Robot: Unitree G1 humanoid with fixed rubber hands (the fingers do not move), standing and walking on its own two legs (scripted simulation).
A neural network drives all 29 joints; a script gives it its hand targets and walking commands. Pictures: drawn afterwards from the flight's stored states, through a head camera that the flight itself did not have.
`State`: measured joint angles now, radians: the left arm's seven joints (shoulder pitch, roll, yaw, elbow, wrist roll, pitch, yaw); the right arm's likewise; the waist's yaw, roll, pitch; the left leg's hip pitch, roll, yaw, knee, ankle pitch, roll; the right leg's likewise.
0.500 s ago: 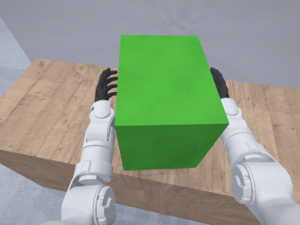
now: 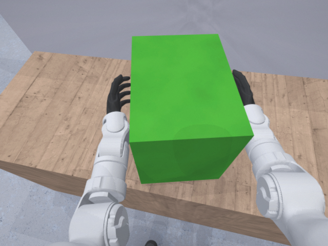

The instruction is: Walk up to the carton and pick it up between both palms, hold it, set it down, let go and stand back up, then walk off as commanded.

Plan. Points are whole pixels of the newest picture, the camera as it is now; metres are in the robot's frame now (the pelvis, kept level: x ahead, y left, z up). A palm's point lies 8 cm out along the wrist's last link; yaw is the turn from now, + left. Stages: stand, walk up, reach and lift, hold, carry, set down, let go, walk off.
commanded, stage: set down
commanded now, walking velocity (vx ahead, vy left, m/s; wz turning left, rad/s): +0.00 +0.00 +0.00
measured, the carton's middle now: (178, 112) +0.43 +0.07 +0.01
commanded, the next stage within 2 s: none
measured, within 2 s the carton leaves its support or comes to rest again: rests again in 0.56 s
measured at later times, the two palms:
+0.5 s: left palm (117, 119) +0.37 +0.21 +0.04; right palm (240, 102) +0.47 -0.09 +0.03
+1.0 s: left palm (120, 122) +0.37 +0.20 +0.04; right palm (243, 104) +0.47 -0.09 +0.03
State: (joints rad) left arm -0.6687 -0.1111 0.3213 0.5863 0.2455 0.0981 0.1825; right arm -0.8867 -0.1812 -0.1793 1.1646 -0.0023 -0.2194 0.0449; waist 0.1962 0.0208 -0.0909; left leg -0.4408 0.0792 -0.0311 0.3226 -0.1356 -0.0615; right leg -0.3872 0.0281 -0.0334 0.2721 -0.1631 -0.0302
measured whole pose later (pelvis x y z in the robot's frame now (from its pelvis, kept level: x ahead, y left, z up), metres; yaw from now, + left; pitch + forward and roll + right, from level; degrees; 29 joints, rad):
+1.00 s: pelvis -0.02 +0.01 -0.01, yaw -1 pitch +22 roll -2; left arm -0.68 -0.15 0.36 0.70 0.22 -0.03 0.23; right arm -1.02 -0.25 -0.21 1.37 -0.08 -0.33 0.11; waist 0.22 0.04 -0.16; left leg -0.60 0.10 -0.01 0.34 -0.12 -0.06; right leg -0.53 0.05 -0.03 0.25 -0.10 -0.03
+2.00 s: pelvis -0.02 +0.00 -0.01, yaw -1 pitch +22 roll -1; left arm -0.68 -0.18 0.43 0.70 0.25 -0.09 0.20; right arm -1.03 -0.23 -0.33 1.38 -0.18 -0.34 0.12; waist 0.21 0.04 -0.15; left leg -0.60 0.10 0.00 0.34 -0.12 -0.06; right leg -0.54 0.05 -0.03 0.26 -0.11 -0.03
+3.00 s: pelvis -0.03 +0.01 -0.01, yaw -1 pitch +27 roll -2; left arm -0.68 -0.18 0.36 0.74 0.13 -0.07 0.24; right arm -1.05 -0.35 -0.13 1.40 -0.01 -0.35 0.10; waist 0.24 0.04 -0.17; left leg -0.74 0.10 0.00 0.38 -0.12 -0.06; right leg -0.68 0.05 -0.03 0.31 -0.10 -0.03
